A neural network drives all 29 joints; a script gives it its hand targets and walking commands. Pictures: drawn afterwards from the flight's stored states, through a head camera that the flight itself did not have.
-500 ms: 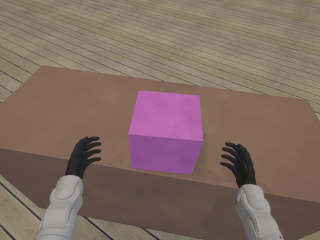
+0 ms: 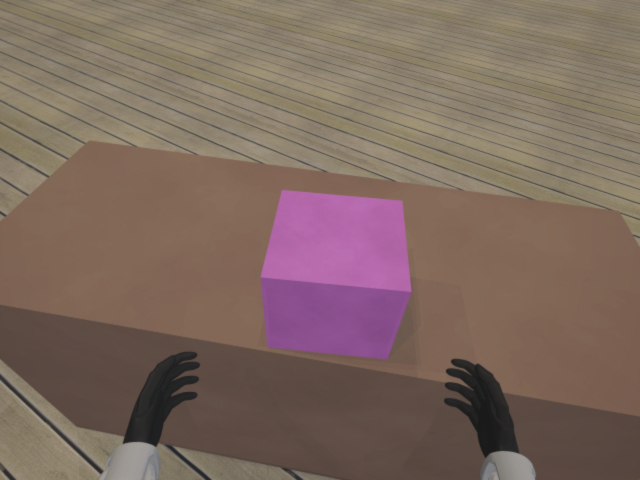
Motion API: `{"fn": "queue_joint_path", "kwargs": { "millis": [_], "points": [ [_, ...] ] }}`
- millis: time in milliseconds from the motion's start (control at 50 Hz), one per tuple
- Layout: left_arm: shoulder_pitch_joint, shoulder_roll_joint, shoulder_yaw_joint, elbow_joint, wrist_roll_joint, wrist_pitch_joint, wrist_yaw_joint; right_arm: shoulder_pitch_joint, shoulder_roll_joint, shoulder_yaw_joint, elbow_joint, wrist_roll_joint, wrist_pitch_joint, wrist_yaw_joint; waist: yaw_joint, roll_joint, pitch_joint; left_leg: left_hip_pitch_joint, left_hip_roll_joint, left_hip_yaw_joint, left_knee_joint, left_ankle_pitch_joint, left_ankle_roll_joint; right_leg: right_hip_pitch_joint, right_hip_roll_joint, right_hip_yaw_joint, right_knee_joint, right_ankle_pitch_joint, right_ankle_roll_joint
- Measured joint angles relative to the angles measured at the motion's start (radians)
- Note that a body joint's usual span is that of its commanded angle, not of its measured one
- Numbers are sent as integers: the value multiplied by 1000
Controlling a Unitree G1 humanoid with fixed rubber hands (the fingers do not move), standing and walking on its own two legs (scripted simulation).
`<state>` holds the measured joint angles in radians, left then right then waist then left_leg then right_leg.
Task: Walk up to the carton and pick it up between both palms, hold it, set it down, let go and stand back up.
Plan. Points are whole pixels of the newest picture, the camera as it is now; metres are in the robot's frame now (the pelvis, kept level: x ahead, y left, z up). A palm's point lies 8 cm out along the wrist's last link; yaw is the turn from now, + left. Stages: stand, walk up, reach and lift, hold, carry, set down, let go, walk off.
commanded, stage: set down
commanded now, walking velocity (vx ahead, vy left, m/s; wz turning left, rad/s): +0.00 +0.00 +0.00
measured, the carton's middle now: (334, 274) +0.44 -0.01 -0.02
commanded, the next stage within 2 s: let go in 1.00 s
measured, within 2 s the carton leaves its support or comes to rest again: neither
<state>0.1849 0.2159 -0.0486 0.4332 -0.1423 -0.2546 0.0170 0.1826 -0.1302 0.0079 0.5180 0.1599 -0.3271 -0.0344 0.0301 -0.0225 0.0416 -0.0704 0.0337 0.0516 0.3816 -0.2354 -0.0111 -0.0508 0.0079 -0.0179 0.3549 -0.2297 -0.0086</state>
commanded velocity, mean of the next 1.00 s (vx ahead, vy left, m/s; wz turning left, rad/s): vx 0.00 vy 0.00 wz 0.00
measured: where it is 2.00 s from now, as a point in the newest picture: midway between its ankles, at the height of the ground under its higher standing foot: outside the picture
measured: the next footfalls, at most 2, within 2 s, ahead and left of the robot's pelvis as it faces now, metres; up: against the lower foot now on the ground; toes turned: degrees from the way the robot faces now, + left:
none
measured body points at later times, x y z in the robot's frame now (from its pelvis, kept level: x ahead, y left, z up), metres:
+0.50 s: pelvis +0.00 +0.00 +0.00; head -0.01 +0.01 +0.45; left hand +0.19 +0.22 -0.05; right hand +0.19 -0.21 -0.05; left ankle -0.01 +0.12 -0.75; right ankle -0.02 -0.11 -0.75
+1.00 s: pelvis +0.00 +0.00 +0.00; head +0.00 +0.00 +0.45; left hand +0.16 +0.23 -0.08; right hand +0.17 -0.22 -0.08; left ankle -0.01 +0.12 -0.75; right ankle -0.02 -0.11 -0.75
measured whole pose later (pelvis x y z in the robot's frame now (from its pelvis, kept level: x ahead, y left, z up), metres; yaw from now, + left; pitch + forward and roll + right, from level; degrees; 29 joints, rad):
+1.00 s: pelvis +0.00 +0.00 +0.00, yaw +0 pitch -5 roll +0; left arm 0.21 0.20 0.02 0.51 0.01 0.10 -0.02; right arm 0.20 -0.17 0.00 0.69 0.01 -0.19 -0.01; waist 0.02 -0.01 0.07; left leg -0.04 0.04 0.05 0.35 -0.22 -0.02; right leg -0.02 0.01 -0.02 0.32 -0.22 -0.01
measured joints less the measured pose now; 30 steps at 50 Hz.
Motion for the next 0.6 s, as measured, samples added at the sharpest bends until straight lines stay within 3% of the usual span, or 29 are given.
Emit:
{"fn": "queue_joint_path", "kwargs": {
  "millis": [280,600],
  "points": [
    [19,-12,38,-18,54,166,-17,37,-6,-4,-3,-48,91,0,7,-1,-11,47,1,4,-46,17,-4,40,4,8,-35,13,-4],
    [39,-9,56,4,98,255,-29,47,-12,-8,48,-101,122,12,3,5,5,40,2,3,-51,21,-6,33,6,10,-41,18,-5]
  ]
}}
